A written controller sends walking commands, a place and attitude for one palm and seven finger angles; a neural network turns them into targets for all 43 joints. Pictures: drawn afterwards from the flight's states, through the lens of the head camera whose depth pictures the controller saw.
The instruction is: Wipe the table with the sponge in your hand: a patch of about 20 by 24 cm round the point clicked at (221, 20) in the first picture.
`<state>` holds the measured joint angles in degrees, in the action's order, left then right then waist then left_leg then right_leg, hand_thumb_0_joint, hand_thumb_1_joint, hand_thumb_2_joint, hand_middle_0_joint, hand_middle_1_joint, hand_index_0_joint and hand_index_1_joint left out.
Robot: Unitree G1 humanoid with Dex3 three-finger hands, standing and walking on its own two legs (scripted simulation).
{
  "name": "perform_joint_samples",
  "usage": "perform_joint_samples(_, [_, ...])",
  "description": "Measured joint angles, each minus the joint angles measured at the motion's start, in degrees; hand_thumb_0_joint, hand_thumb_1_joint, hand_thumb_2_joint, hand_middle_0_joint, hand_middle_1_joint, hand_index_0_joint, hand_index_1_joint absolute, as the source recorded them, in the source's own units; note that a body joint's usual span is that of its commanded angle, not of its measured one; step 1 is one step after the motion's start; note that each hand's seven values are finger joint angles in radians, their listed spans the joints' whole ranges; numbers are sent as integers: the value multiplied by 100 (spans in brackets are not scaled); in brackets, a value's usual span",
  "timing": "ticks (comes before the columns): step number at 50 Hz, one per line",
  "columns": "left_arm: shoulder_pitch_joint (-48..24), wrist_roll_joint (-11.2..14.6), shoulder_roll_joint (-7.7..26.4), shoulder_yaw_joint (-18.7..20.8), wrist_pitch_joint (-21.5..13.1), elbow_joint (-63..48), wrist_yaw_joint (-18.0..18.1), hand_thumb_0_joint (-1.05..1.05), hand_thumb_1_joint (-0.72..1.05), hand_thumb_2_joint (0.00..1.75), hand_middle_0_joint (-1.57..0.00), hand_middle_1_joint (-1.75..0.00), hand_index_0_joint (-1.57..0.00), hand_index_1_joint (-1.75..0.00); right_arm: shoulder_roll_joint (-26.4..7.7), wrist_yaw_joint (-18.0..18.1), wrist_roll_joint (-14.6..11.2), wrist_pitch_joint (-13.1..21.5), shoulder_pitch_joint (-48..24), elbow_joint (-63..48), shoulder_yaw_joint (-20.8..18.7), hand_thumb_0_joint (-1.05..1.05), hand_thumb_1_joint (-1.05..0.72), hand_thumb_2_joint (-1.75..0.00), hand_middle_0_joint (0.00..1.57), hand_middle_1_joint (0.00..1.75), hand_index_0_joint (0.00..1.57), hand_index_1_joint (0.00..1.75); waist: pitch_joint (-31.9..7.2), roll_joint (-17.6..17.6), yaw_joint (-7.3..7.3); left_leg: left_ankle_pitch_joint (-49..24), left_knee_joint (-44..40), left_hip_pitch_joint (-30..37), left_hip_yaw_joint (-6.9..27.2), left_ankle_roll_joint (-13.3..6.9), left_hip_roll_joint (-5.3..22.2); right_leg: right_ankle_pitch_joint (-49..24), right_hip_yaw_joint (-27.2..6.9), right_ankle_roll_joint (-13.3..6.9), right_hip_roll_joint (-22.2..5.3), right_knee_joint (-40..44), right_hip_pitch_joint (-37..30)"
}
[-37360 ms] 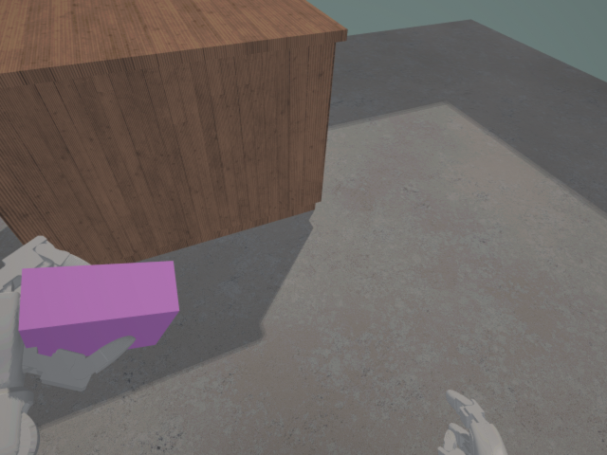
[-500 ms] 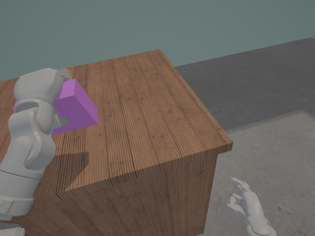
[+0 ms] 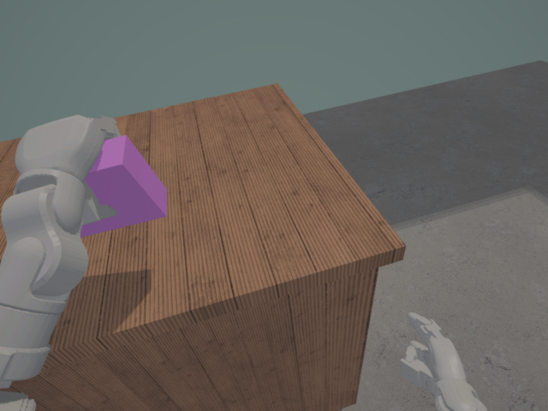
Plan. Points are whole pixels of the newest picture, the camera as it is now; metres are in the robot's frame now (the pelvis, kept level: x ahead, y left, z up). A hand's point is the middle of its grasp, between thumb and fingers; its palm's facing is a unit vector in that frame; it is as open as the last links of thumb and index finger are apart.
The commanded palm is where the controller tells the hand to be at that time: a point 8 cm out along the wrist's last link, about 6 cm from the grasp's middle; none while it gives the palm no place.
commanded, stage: bring the sponge back beside the body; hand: left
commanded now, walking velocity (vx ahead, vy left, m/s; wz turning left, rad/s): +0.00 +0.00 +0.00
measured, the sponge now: (109, 198) +0.31 +0.28 +0.20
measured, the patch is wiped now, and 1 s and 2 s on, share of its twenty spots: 1.00 1.00 1.00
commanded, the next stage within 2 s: step back with the hand held close in 1.44 s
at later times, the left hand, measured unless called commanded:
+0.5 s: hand (66, 198) +0.25 +0.28 +0.25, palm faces +0.36 -0.09 -0.93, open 9.4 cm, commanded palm +0.19 +0.28 +0.32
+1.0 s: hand (42, 230) +0.21 +0.28 +0.25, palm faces +0.39 -0.09 -0.92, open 9.4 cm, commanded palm +0.14 +0.28 +0.31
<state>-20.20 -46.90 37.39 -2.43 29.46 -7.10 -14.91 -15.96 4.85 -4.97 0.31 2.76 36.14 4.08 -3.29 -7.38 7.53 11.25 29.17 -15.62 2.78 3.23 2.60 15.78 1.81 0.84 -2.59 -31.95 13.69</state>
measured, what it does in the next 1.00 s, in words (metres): stands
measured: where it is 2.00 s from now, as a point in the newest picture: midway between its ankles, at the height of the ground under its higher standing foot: outside the picture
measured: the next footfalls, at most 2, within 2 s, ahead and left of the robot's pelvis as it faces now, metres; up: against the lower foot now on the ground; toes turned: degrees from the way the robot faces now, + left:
none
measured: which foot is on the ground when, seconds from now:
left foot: down 0.00-1.00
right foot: down 0.00-1.00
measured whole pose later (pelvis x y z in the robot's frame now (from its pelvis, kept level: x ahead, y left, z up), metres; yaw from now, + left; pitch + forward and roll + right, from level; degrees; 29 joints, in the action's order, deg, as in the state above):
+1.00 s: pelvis -0.01 +0.00 +0.00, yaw -1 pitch -6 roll +0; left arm 1.2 -40.0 38.0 5.7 30.0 -27.9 -7.7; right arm -14.9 5.8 -5.1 1.1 2.2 34.3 4.5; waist -2.8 -7.6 9.7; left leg 11.2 30.3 -13.7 2.2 3.4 3.3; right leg 15.1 1.0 0.8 -1.8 -32.4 11.9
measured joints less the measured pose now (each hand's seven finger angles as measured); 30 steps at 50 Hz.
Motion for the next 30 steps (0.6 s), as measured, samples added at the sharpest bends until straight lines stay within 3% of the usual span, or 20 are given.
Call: perform_joint_samples(30, [1345, 469, 1, 499, 214, -1552, 511, -1, -45, 106, -77, -136, -80, -136, 102, 33, -23, -61, -189, -164, 63, 1, -90, -90, 20, 30, 20, 29, 13, -4, 226, 7, 10, 158, -29, -4, 19, -58, -37, 23, 23, 84, -186])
